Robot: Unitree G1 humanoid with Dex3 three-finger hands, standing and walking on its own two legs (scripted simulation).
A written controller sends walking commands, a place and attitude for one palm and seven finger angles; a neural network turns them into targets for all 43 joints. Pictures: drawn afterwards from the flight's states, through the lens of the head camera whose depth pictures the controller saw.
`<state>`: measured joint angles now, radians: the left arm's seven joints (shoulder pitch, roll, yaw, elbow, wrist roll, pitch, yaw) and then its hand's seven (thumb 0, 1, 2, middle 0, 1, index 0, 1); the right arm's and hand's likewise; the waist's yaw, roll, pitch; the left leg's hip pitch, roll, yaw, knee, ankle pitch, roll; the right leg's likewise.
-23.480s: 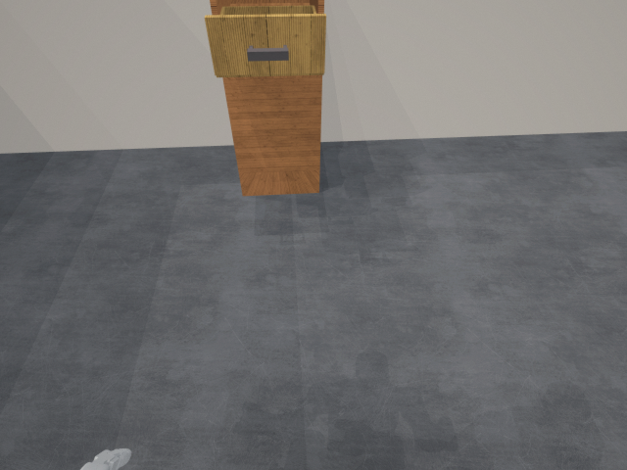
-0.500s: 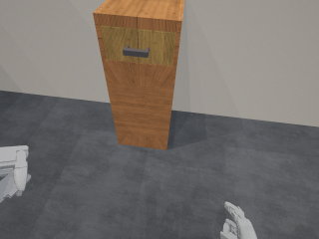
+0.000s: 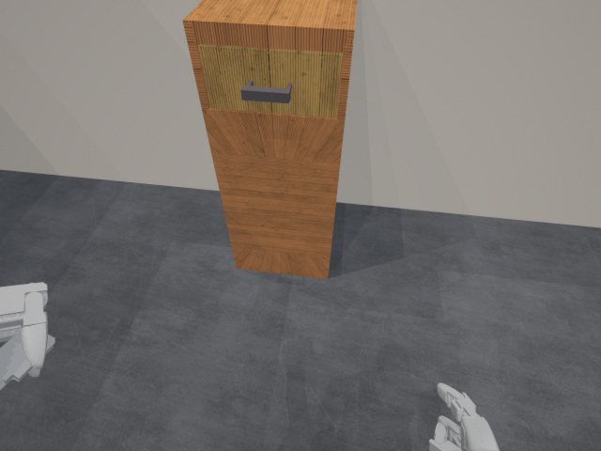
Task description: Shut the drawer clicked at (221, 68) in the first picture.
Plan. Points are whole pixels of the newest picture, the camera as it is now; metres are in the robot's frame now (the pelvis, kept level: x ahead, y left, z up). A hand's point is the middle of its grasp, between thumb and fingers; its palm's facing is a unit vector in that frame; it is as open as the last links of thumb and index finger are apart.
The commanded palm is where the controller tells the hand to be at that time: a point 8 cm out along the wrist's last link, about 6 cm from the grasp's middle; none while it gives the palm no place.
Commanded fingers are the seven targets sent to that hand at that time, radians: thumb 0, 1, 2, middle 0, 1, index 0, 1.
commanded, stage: let the arm hang, fingers relaxed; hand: left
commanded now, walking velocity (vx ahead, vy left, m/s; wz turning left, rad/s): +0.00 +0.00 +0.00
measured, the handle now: (267, 89) +0.87 +0.12 +0.05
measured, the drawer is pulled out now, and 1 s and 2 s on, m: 0.00 0.00 0.00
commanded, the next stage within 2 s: look to check the result in 1.10 s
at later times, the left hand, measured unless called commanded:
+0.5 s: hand out of the picture -0.10 +0.22 -0.17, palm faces +0.10 -0.97 -0.24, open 4.5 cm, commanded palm none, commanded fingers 0.00 0.90 0.90 -0.36 -0.47 -0.36 -0.47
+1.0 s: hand out of the picture -0.03 +0.18 -0.17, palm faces +0.08 -0.98 -0.17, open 7.3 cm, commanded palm none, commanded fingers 0.00 0.90 0.90 -0.20 -0.30 -0.20 -0.30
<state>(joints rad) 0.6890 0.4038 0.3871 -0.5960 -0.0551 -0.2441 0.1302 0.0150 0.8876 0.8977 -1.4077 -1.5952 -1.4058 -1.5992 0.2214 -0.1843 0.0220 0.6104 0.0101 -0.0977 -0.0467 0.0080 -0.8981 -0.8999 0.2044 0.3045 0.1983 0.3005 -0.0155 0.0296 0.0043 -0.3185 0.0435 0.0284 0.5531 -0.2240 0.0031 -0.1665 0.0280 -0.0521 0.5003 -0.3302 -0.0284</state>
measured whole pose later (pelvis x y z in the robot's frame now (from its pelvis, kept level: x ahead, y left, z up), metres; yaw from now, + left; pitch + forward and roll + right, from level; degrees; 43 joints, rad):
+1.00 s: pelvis -0.03 +0.01 +0.01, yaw +2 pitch -2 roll +0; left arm 0.27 0.13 0.02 1.12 0.01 0.00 0.02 0.01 0.91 0.90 -0.21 -0.30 -0.20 -0.31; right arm 0.32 -0.13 -0.01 1.13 -0.02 0.02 -0.03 0.00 -0.90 -0.90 0.20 0.30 0.19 0.30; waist -0.02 0.01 0.03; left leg -0.28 -0.01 0.01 0.43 -0.12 0.02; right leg -0.16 -0.02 -0.08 0.47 -0.28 -0.01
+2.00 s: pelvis +0.00 +0.00 +0.01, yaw +2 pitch -2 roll +0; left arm 0.28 0.13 0.02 1.15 0.00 -0.01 0.03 0.01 0.91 0.90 -0.20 -0.30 -0.20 -0.30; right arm 0.27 -0.13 -0.01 1.14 -0.02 0.01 -0.05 0.00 -0.91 -0.90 0.20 0.30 0.19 0.30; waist -0.01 0.01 0.06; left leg -0.22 0.01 0.01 0.44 -0.18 0.00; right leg -0.07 0.01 -0.07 0.41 -0.30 -0.03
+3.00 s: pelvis +0.01 +0.00 +0.01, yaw +1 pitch -2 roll +0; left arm 0.28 0.14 0.02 1.15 0.00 -0.01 0.03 0.01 0.91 0.90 -0.20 -0.30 -0.20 -0.30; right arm 0.26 -0.14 -0.01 1.15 -0.02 0.01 -0.05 0.00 -0.91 -0.90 0.20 0.30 0.19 0.30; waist -0.01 0.00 0.06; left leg -0.21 0.01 0.01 0.42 -0.17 0.00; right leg -0.06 0.01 -0.06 0.38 -0.29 -0.02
